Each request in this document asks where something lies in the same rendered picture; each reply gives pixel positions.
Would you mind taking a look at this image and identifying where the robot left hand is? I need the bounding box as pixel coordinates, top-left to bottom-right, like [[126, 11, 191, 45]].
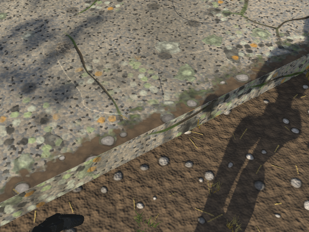
[[29, 213, 84, 232]]

